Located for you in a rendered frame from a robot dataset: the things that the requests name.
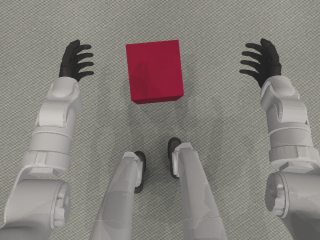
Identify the robot left upper arm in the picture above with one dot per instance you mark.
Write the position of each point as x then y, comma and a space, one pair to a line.
36, 208

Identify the right robot forearm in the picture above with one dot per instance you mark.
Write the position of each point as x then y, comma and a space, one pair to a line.
289, 130

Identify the carton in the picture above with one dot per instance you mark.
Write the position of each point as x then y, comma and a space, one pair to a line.
154, 70

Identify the robot right thigh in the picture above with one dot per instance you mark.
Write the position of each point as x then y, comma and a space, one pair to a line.
201, 218

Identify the robot right upper arm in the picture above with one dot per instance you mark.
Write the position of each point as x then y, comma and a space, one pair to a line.
295, 199

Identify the robot right foot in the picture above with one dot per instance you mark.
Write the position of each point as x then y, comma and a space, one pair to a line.
172, 144

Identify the left robot hand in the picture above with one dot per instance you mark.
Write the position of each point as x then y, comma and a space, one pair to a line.
70, 67

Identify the right robot hand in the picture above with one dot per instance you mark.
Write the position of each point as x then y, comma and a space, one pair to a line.
269, 61

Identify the left robot forearm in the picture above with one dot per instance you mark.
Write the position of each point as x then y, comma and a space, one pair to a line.
49, 150

